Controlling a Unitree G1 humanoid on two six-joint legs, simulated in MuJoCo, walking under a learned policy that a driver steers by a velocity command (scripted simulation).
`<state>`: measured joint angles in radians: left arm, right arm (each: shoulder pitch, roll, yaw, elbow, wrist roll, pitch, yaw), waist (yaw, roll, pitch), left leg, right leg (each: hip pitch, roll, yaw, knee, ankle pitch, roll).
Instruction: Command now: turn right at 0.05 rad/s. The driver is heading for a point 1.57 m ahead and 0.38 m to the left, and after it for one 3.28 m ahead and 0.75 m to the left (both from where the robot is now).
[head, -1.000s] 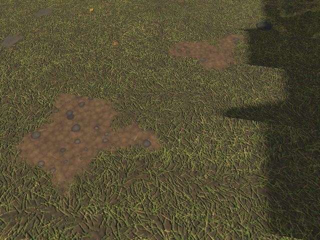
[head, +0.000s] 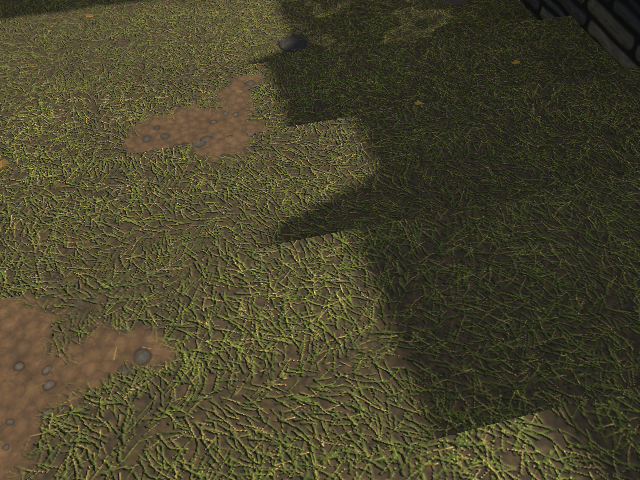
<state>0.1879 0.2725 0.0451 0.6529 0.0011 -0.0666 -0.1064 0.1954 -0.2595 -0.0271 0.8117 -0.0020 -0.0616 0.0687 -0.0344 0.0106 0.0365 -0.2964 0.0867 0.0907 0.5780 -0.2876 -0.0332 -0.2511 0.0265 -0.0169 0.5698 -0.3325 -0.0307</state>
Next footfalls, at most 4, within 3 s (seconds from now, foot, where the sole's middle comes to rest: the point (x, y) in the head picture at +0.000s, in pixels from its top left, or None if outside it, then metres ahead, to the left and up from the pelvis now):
1.54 right None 0.41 -0.07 -0.77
2.08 left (252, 403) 0.73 0.18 -0.96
2.52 right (331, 292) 1.06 -0.03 -0.96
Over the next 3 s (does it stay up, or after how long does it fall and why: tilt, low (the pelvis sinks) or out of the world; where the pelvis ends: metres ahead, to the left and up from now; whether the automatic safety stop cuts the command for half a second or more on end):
stays up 1.09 0.10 -0.19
